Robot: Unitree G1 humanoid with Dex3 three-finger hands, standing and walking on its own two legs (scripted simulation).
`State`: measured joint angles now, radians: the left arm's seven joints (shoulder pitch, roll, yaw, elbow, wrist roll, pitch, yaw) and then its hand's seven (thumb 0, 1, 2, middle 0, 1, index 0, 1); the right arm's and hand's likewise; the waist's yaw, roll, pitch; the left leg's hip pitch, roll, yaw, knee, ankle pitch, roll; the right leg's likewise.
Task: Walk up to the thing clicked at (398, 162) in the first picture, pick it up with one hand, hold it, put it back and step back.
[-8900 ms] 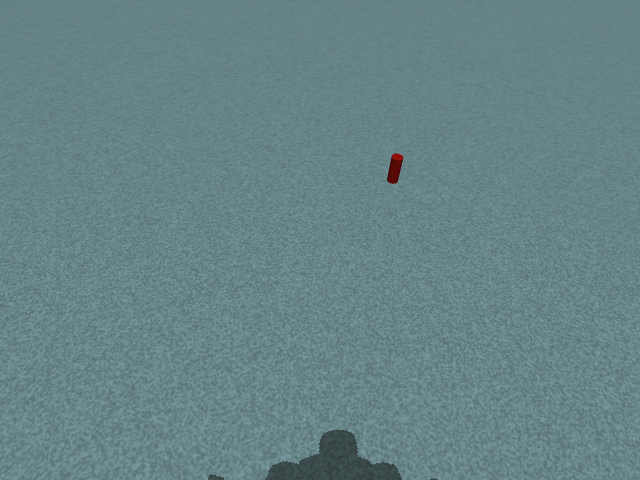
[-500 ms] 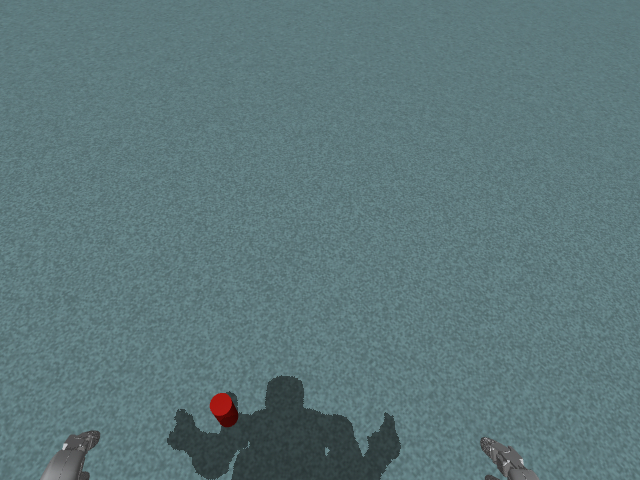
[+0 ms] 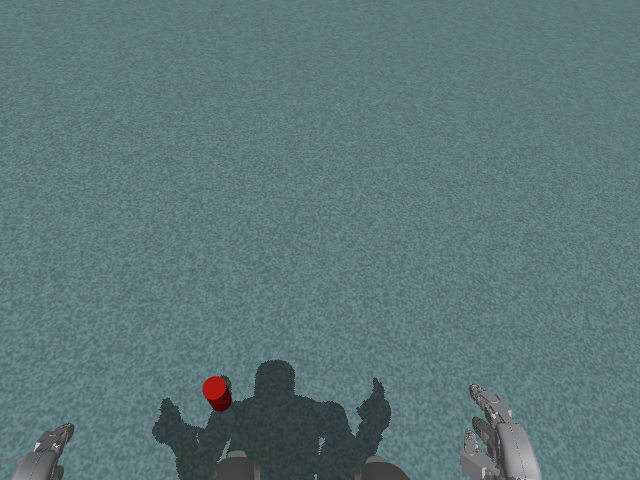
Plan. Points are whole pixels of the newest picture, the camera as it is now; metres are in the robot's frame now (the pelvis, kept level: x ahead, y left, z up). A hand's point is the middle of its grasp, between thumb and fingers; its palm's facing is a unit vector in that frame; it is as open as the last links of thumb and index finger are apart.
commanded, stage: go down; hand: left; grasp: from the side
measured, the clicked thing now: (218, 394) +0.37 +0.21 -0.62
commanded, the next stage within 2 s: none
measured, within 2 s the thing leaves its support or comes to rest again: neither
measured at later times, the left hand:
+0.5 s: hand (92, 429) +0.23 +0.32 -0.21, palm faces +0.07 -0.96 -0.28, open 17.0 cm
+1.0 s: hand (89, 406) +0.28 +0.36 -0.26, palm faces +0.09 -0.97 -0.21, open 16.8 cm
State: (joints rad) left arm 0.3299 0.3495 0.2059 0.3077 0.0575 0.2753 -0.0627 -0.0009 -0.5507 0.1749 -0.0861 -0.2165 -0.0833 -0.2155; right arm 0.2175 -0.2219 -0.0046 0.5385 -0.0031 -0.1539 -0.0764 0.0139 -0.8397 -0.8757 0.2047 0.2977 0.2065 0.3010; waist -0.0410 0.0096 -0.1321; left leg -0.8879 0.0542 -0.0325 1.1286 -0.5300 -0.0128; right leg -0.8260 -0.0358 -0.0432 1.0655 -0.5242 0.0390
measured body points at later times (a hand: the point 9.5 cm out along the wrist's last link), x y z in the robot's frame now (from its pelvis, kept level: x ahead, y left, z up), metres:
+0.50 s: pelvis -0.05 +0.00 -0.13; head +0.11 +0.03 +0.29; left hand +0.22 +0.37 -0.19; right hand +0.12 -0.27 -0.22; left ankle +0.01 +0.12 -0.66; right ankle -0.01 -0.15 -0.66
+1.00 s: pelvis -0.08 -0.01 -0.22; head +0.13 +0.04 +0.18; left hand +0.27 +0.41 -0.25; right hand +0.08 -0.28 -0.33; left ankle +0.01 +0.12 -0.66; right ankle -0.01 -0.15 -0.66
